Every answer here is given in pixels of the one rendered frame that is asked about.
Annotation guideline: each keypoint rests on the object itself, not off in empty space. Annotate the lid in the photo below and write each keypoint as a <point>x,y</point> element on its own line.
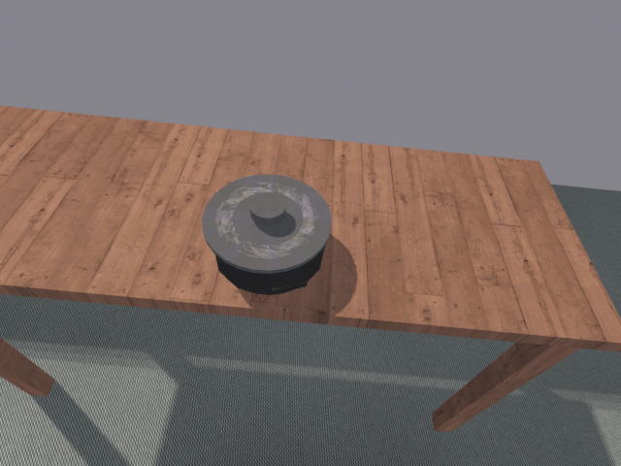
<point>239,241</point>

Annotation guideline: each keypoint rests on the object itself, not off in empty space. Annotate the pot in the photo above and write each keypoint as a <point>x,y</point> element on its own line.
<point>270,284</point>

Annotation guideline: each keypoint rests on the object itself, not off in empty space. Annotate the table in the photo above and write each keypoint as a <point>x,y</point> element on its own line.
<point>109,210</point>

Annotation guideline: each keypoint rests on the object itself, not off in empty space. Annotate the knob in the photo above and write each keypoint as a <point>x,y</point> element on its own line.
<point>267,208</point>

